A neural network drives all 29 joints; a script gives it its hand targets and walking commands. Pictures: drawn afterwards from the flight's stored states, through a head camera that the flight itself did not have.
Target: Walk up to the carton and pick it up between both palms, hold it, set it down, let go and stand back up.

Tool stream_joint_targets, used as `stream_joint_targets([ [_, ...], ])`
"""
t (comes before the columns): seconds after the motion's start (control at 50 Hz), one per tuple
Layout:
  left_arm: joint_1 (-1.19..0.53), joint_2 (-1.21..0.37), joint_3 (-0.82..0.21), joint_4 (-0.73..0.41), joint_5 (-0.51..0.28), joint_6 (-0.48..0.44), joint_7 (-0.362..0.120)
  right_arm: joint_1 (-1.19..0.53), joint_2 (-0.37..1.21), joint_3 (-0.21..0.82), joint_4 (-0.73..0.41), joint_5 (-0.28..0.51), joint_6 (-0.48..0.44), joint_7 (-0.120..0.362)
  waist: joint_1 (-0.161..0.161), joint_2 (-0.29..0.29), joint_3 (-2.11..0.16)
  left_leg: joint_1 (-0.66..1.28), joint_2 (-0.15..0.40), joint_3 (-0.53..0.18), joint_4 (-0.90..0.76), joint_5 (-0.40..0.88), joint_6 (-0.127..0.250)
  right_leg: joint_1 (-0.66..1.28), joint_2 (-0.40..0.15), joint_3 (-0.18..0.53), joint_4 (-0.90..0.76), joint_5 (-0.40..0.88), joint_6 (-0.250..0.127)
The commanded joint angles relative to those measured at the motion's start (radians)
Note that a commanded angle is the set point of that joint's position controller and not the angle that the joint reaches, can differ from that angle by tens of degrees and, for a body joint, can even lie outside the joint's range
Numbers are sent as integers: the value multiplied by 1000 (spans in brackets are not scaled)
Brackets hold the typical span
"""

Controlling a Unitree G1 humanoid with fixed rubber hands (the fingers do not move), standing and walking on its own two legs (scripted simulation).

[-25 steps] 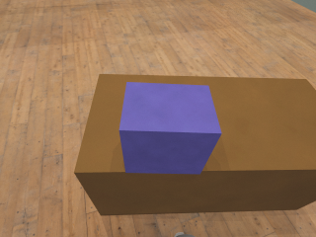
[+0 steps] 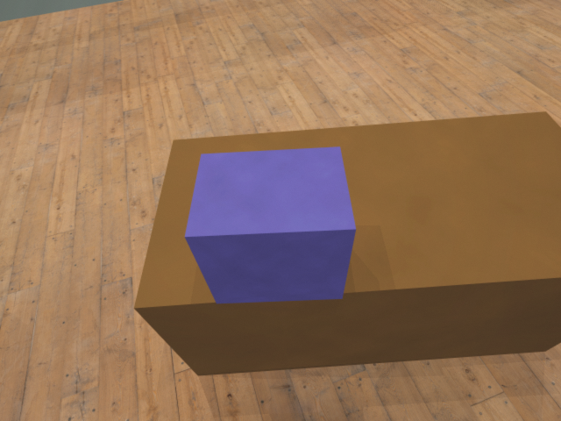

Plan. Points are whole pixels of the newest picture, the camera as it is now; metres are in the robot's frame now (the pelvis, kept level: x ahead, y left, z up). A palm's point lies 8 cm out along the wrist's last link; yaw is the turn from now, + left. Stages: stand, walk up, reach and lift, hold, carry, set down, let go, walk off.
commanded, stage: walk up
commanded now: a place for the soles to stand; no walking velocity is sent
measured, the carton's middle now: (274, 229) +0.49 +0.05 -0.09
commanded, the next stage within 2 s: none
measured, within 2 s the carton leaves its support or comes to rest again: neither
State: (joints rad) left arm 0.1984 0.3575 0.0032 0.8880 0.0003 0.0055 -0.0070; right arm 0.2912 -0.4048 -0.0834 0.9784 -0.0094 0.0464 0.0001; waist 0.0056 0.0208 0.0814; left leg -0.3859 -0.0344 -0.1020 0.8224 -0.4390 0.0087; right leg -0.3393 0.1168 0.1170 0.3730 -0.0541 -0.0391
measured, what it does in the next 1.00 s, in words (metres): steps on the spot: left foot, then right foot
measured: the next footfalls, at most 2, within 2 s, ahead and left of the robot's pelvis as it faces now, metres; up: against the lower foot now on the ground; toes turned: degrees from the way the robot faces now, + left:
left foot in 0.12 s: +0.04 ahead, +0.14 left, +0.00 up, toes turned -6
right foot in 0.48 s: -0.02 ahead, -0.06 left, +0.00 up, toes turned +8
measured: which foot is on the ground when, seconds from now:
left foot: up 0.00-0.10, down 0.12-1.00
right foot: down 0.00-0.18, up 0.20-0.46, down 0.48-0.76, up 0.78-0.98, down 1.00-1.00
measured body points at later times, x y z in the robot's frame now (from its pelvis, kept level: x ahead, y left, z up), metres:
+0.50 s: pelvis -0.01 +0.05 +0.00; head +0.03 +0.05 +0.45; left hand +0.05 +0.37 -0.13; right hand +0.06 -0.29 -0.11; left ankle +0.00 +0.15 -0.74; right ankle -0.06 -0.07 -0.74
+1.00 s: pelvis +0.08 +0.05 -0.01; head +0.09 +0.04 +0.44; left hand +0.17 +0.37 -0.11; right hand +0.15 -0.28 -0.12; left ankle +0.06 +0.18 -0.74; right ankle +0.11 -0.09 -0.74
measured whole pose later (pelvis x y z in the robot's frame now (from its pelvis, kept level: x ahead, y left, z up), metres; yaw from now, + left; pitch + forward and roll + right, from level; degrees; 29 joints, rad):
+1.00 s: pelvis +0.08 +0.05 -0.01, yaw +0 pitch -2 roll +0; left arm 0.22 0.43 0.00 0.90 0.00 -0.03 0.00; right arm 0.28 -0.40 -0.08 0.85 -0.02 -0.03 0.01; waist 0.01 0.01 0.05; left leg -0.18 -0.01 -0.07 0.56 -0.34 0.00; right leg -0.28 0.04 0.12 0.58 -0.28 -0.04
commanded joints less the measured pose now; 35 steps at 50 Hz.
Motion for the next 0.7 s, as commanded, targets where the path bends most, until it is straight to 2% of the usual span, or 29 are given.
stream_joint_targets([
  [0.0,-54,220,103,-46,19,-12,16,215,-155,-30,31,-16,-26,-11,-54,-93,-148,207,33,69,-312,84,21,75,-283,252,-84,-422,-112],
  [0.02,-57,214,93,-37,13,1,13,243,-141,-36,50,-19,-32,-14,-65,-71,-201,274,6,88,-365,137,35,58,-261,235,-64,-443,-88],
  [0.06,-73,215,83,-40,13,13,5,243,-128,-34,43,-20,-35,-24,-76,-117,-181,355,1,39,-368,145,55,-38,-228,217,-50,-489,-59],
  [0.08,-68,195,71,-48,5,14,10,208,-175,-47,30,-34,-29,-26,-59,-64,-123,308,26,-12,-376,90,71,-80,-198,198,4,-543,-32],
  [0.1,-52,172,64,-36,-1,15,7,167,-187,-37,-1,-40,-31,-29,-39,16,-67,241,122,-197,-501,-118,93,-139,-140,134,105,-546,-13],
  [0.12,-22,164,74,-15,5,21,1,46,-237,-46,-39,-35,-42,-33,-17,103,31,25,281,-470,-705,-419,154,-92,-2,24,350,-433,28],
  [0.14,33,200,89,20,9,26,4,-90,-256,-32,-66,-35,-58,-32,40,85,103,-238,339,-465,-770,-517,197,53,-17,28,515,-350,44],
  [0.18,131,173,83,54,12,33,-7,-195,-185,-15,-122,-41,-76,-36,81,66,161,-404,279,-307,-762,-346,175,237,-25,-5,609,-295,50],
  [0.2,116,148,81,69,10,32,-11,-183,-168,-13,-120,-38,-77,-30,62,26,145,-378,238,-261,-735,-247,155,271,-12,-2,607,-269,60],
  [0.22,134,146,71,62,7,29,-12,-167,-157,-15,-134,-33,-82,-29,61,78,110,-277,201,-248,-717,-198,124,220,-45,6,552,-274,46],
  [0.24,91,180,77,35,24,20,-11,-144,-178,-24,-132,-32,-76,-25,30,103,103,-137,173,-233,-681,-195,101,97,-61,-24,492,-332,38],
  [0.26,88,191,79,41,26,13,-9,-105,-185,-34,-116,-34,-70,-16,22,129,70,3,136,-213,-633,-179,103,47,-63,-45,417,-383,48],
  [0.32,6,219,96,-32,39,-22,2,80,-237,-62,-121,-45,-59,2,-65,129,-80,437,184,-293,-508,-135,175,-102,-54,-109,175,-542,55],
  [0.34,16,223,86,-29,43,-35,5,144,-241,-71,-128,-36,-55,5,-85,75,-158,580,201,-292,-435,4,191,-111,-65,-107,88,-525,59],
  [0.36,16,200,96,-23,40,-53,16,119,-217,-68,-128,-30,-51,9,-65,90,-167,573,193,-235,-353,220,182,-59,-56,-117,-32,-482,53],
  [0.38,107,178,86,-8,23,-60,15,85,-218,-69,-157,-28,-57,10,-22,107,-252,588,165,-179,-285,331,164,50,-78,-102,-140,-310,48],
  [0.4,110,202,90,2,28,-71,27,51,-176,-55,-170,-16,-50,10,-6,97,-252,451,124,-97,-250,406,111,209,-102,-64,-180,-137,36],
  [0.42,158,211,94,23,17,-71,33,10,-140,-32,-191,-6,-51,9,37,95,-274,298,96,-70,-224,424,80,372,-160,35,-179,-50,4],
  [0.44,179,259,104,30,21,-72,42,-32,-109,-17,-210,-3,-57,9,47,17,-255,109,63,-40,-180,383,47,517,-227,151,-86,73,-35],
  [0.46,161,267,108,25,29,-70,39,-69,-102,-6,-223,0,-72,9,58,-69,-225,-79,13,12,-147,232,19,649,-294,236,-11,205,-100],
  [0.48,178,279,108,41,22,-70,39,-86,-115,-5,-217,-12,-74,4,63,-64,-165,-202,-14,48,-101,-35,25,629,-382,331,-26,233,-152],
  [0.52,131,305,103,24,19,-74,29,-52,-180,-24,-214,-21,-79,0,27,-115,-70,-208,36,11,-70,-133,33,511,-434,370,0,165,-233],
  [0.54,133,307,101,23,12,-71,25,-89,-169,-23,-214,-27,-82,0,39,-98,4,-179,55,33,-82,-119,33,399,-433,337,-40,85,-221],
  [0.56,95,316,106,-3,18,-73,20,-102,-179,-28,-220,-23,-87,10,24,-152,65,-152,73,25,-119,-103,42,320,-411,300,-39,26,-210],
  [0.58,101,316,110,1,18,-68,17,-95,-179,-37,-218,-27,-98,15,29,-139,96,-108,62,45,-185,-63,40,269,-383,266,-46,-23,-197],
  [0.6,81,309,100,10,27,-63,11,-82,-161,-44,-213,-24,-101,16,8,-169,54,-40,43,63,-272,26,51,307,-337,222,6,45,-171],
  [0.64,-2,266,88,-34,20,-53,10,72,-150,-50,-160,-14,-117,7,-68,-82,-30,210,14,86,-446,311,55,230,-231,73,195,232,-91],
  [0.66,-21,220,69,-55,7,-51,7,143,-183,-62,-134,-16,-122,-4,-103,-61,-125,399,77,-32,-459,488,72,130,-152,21,329,168,-32],
  [0.68,2,186,61,-63,-5,-55,11,184,-250,-80,-138,-27,-120,-14,-106,119,-191,584,223,-263,-452,619,162,-59,-66,-36,491,-35,29],
])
